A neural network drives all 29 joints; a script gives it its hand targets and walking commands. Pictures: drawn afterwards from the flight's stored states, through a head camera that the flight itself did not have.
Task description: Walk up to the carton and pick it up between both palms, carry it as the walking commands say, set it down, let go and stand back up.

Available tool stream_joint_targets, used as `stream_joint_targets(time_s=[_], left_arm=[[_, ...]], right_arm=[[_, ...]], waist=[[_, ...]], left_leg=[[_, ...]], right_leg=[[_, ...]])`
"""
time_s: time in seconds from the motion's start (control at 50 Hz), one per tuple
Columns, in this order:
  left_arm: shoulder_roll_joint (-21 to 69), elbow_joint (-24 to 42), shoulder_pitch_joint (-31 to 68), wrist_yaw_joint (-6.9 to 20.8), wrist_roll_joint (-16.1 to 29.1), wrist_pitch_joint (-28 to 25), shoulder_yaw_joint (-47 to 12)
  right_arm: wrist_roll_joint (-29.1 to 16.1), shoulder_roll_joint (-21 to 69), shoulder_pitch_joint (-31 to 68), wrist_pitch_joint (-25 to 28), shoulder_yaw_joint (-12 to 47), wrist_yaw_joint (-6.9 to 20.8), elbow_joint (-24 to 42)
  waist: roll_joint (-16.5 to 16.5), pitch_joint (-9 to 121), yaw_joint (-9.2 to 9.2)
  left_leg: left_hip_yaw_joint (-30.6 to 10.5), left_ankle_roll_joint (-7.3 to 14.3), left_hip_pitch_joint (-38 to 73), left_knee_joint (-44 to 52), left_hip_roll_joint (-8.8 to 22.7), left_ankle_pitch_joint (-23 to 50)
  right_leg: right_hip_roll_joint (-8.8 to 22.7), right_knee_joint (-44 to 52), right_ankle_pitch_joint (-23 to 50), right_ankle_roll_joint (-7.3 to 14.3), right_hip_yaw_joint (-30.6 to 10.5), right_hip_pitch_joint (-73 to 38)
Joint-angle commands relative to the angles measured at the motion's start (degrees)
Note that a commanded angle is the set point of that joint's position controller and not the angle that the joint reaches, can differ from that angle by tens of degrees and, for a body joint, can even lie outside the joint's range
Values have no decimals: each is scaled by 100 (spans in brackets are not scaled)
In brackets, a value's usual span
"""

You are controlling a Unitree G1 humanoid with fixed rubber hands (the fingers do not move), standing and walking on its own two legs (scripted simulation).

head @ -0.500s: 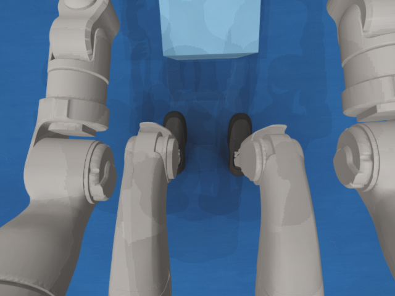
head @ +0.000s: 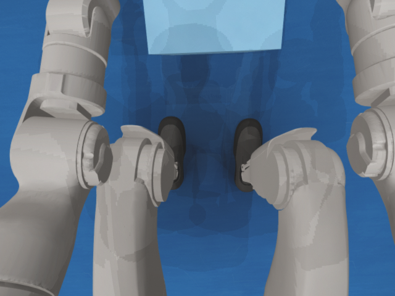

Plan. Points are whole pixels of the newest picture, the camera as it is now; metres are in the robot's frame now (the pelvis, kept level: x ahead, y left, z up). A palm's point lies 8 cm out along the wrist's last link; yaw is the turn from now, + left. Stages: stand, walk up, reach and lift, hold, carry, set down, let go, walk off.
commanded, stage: reach and lift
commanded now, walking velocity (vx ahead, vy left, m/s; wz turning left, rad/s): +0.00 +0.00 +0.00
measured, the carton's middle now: out of the picture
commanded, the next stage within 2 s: none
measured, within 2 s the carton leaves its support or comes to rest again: leaves its support in 1.86 s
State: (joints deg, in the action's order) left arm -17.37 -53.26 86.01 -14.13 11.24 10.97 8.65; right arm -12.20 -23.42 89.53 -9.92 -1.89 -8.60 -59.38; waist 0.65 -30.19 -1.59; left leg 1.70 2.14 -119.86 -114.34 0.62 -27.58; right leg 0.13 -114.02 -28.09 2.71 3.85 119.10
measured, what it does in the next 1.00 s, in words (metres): stands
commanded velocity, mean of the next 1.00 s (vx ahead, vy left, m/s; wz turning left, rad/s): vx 0.00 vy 0.00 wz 0.00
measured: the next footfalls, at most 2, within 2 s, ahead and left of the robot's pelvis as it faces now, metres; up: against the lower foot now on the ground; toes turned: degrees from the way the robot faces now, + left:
none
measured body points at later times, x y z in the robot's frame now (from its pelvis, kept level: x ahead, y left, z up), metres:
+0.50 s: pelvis +0.01 +0.00 -0.05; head +0.40 +0.00 +0.17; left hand +0.57 +0.19 -0.24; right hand +0.58 -0.16 -0.25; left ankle +0.14 +0.11 -0.39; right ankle +0.14 -0.10 -0.39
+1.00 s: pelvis +0.01 +0.00 -0.05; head +0.39 +0.00 +0.17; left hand +0.57 +0.17 -0.24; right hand +0.58 -0.13 -0.25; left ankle +0.14 +0.11 -0.39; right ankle +0.14 -0.10 -0.39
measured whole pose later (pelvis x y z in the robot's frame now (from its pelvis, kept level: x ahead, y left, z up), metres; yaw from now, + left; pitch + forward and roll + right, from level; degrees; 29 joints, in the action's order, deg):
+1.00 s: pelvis +0.01 +0.00 -0.05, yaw +0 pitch +33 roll +0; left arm -19.4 -62.5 88.7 -10.4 17.9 5.5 0.4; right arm -15.8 -21.6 89.2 -5.5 6.5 -8.5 -63.4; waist 1.6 -30.0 -1.9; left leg 1.9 2.1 -126.7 -123.8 0.5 -29.8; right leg 0.1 -123.5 -30.0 3.1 3.8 126.3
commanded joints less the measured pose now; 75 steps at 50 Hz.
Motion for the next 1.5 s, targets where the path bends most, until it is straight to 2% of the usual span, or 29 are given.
stream_joint_targets(time_s=[0.0,0.08,0.12,0.16,0.22,0.34,0.38,0.4,0.42,0.54,0.56,0.58,0.6,0.7,0.78,0.8,0.82,0.84,0.98,1.02,1.04,1.06,1.12,1.18,1.26,1.36,1.44,1.46,1.48], left_arm=[[-430,498,1919,142,315,-634,-423],[-607,206,1575,243,285,-831,-385],[-753,1040,1606,226,298,-988,-148],[-507,22,1393,320,680,-956,-574],[-392,596,1491,390,976,-945,-870],[-595,861,1540,336,835,-897,-710],[-368,463,1654,363,916,-823,-925],[-389,24,1398,382,1027,-779,-830],[-342,633,1554,361,979,-838,-859],[-552,-347,1339,300,765,-840,-585],[-473,73,1679,331,911,-867,-837],[-318,7,1613,355,1011,-884,-959],[-245,307,1696,372,1112,-913,-1153],[-298,34,1509,330,1011,-886,-893],[-63,-99,1673,341,950,-875,-957],[129,461,2072,361,1147,-924,-1374],[76,-260,1615,378,955,-864,-1105],[462,148,2119,399,1243,-925,-1468],[444,-120,2059,379,993,-988,-1113],[376,-12,2144,323,971,-1034,-1040],[352,-238,1961,296,835,-1053,-1036],[358,-108,2067,272,920,-1054,-1007],[615,-534,1943,321,717,-1050,-860],[932,-438,2127,406,651,-1108,-1046],[1823,264,2974,516,814,-1074,-1280],[4719,15,3778,1269,668,-860,-1865],[5808,343,4101,1721,564,-700,-1765],[6075,-52,3821,1803,576,-574,-1740],[6086,-89,3840,1838,399,-514,-1648]], right_arm=[[-364,-672,1885,480,57,34,283],[-536,-386,1676,569,353,91,118],[-624,-657,2021,765,61,25,1624],[-678,-705,1879,759,284,37,1055],[-664,-732,2010,795,270,5,1583],[-821,-442,1626,615,457,42,1311],[-678,-628,1674,647,351,38,936],[-660,-636,1751,618,410,60,1040],[-618,-779,1772,666,250,43,1289],[-695,-625,1664,665,407,36,513],[-624,-601,1799,677,301,36,764],[-729,-395,1741,663,552,50,633],[-654,-427,1615,667,462,39,709],[-753,-243,1916,676,712,2,771],[-803,178,1876,675,805,24,659],[-880,25,2058,712,765,46,859],[-691,91,1661,652,594,32,233],[-786,515,1945,695,886,42,593],[-598,469,2153,774,733,-7,525],[-602,588,2153,830,721,-44,779],[-684,665,1914,810,685,-42,379],[-519,503,2088,842,629,-57,616],[-499,810,2150,835,784,-41,475],[-601,1406,2077,849,868,42,303],[-393,2016,2507,902,914,165,420],[-399,5057,3102,706,1513,906,352],[-90,6162,3433,523,1418,1336,769],[56,5910,3458,486,1314,1389,638],[25,6033,3781,452,1308,1478,853]], waist=[[242,9981,36],[112,9772,-265],[-8,11158,-273],[-170,10324,-40],[-278,10798,302],[-15,10596,-122],[97,10287,186],[-277,10087,143],[10,10440,116],[165,9701,-169],[-20,9961,188],[125,9855,25],[29,10164,230],[-155,10014,-104],[-211,9625,-76],[89,10061,257],[124,9514,135],[-25,9649,263],[25,9554,-19],[-122,9872,133],[127,9558,-99],[15,9781,197],[-80,9203,-86],[28,9146,-88],[96,9694,322],[229,8875,86],[38,8966,77],[185,8749,315],[190,8416,120]], left_leg=[[-119,-211,4605,223,-371,1887],[-26,-184,4147,-30,-345,2003],[-118,-184,4804,-191,-343,2899],[-3,-175,3951,-277,-306,2451],[-61,-189,4192,-341,-299,2428],[8,-200,4437,-299,-290,2404],[-24,-250,4207,-252,-275,2068],[-66,-201,4303,-269,-290,2048],[-102,-241,4420,-180,-320,2197],[31,-269,3951,-228,-304,1896],[-81,-246,4170,-189,-314,1794],[-19,-207,4103,-239,-317,1918],[-160,-232,4332,-235,-337,2125],[8,-194,4172,-335,-345,2057],[-72,-180,4097,-294,-364,1949],[-75,-240,4392,-335,-344,2109],[-85,-225,4229,-227,-346,1777],[-135,-205,4067,-282,-401,2000],[-89,-231,3965,-276,-497,1955],[-113,-230,4246,-237,-512,2097],[-3,-227,4141,-300,-549,2082],[-75,-255,4235,-263,-559,2140],[-86,-217,3801,-130,-580,1808],[-87,-201,3743,-95,-578,1742],[-177,-297,4300,-232,-653,2213],[-115,-227,3726,-280,-741,1789],[35,-223,3515,-541,-862,1815],[-36,-270,3468,-516,-855,1656],[-9,-213,3390,-378,-872,1410]], right_leg=[[-357,312,1337,-155,-416,-3213],[-287,106,1601,-221,-587,-3463],[-362,-147,2477,-275,-620,-4179],[-276,-126,2323,-231,-654,-4085],[-233,-243,2345,-256,-502,-4403],[-287,-299,2027,-196,-483,-3911],[-279,-219,1801,-162,-430,-3689],[-228,-169,1552,-228,-369,-3487],[-275,-256,1756,-186,-382,-3651],[-318,-212,1462,-208,-458,-3269],[-292,-214,1431,-246,-372,-3489],[-284,-149,1515,-203,-497,-3460],[-302,-328,1737,-227,-407,-3415],[-307,-221,1666,-246,-539,-3698],[-333,-176,1609,-252,-498,-3491],[-305,-251,1767,-223,-456,-3498],[-338,-162,1340,-226,-455,-3269],[-344,-225,1729,-228,-468,-3464],[-395,-229,1613,-196,-530,-3370],[-441,-180,1838,-272,-468,-3730],[-449,-158,1720,-254,-554,-3541],[-478,-167,1761,-255,-518,-3608],[-468,-160,1511,-246,-542,-3422],[-511,-144,1598,-264,-579,-3504],[-561,-274,1943,-209,-493,-3446],[-683,-293,1645,-110,-533,-3109],[-769,-443,1638,-135,-471,-3251],[-680,-437,1475,-62,-442,-3116],[-669,-495,1178,-59,-365,-2780]])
